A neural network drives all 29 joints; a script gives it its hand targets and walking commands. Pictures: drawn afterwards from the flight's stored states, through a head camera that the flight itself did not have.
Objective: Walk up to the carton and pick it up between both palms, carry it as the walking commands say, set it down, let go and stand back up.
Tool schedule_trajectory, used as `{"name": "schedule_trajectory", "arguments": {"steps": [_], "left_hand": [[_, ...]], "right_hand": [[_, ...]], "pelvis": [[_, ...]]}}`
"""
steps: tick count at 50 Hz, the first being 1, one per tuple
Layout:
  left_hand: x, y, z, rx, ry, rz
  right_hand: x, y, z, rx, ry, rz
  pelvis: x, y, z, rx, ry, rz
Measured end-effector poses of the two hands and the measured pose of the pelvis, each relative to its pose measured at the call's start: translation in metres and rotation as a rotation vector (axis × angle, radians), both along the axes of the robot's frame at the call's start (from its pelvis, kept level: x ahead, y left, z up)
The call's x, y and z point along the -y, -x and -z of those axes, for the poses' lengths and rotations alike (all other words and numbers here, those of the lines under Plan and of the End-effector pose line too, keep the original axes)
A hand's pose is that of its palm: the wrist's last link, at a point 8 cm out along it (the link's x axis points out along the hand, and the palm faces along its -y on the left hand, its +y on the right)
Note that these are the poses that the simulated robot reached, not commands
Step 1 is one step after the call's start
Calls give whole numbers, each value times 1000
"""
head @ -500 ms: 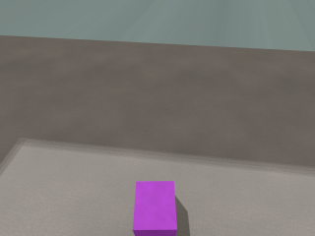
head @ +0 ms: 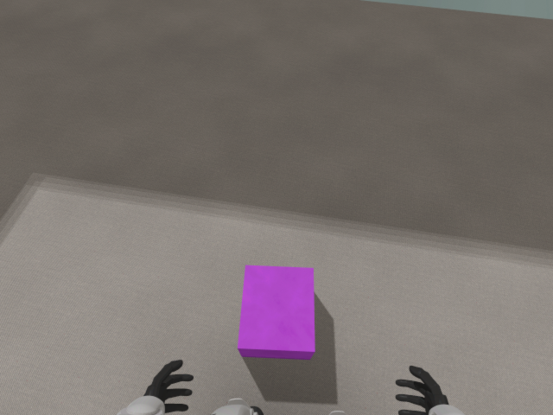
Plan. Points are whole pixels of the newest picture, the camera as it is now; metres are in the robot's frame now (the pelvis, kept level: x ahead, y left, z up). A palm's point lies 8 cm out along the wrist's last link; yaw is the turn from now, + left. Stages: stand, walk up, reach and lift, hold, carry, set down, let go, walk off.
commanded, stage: reach and lift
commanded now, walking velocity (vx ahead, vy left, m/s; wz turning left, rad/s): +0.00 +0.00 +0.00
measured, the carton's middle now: (277, 312) +0.44 +0.01 -0.67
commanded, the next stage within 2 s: none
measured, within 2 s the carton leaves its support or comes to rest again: neither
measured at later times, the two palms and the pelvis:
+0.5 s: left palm (161, 345) +0.25 +0.21 -0.15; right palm (415, 360) +0.22 -0.21 -0.15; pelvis -0.06 -0.01 -0.06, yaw +1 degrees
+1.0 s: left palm (182, 267) +0.40 +0.21 -0.18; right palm (388, 276) +0.38 -0.20 -0.17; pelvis -0.07 +0.00 -0.08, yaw -1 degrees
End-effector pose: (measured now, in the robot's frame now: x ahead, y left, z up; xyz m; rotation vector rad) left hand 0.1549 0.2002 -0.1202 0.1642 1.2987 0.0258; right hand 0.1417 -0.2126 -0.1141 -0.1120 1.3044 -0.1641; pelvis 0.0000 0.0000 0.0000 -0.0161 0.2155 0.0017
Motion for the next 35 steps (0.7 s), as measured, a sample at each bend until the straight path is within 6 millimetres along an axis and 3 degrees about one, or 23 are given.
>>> {"name": "schedule_trajectory", "arguments": {"steps": [17,35], "left_hand": [[-10,-46,28,217,6,27],[-8,-156,38,363,27,-6]], "right_hand": [[4,-34,26,214,-11,-22],[-11,-148,37,383,-1,-8]], "pelvis": [[5,42,46,-32,7,-15],[5,73,70,-153,21,-9]]}}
